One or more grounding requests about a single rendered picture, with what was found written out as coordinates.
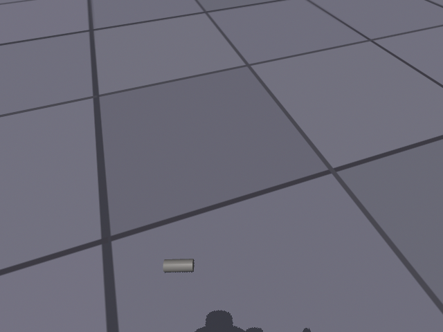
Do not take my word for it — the can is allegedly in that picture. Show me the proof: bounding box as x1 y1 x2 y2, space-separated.
163 259 194 272

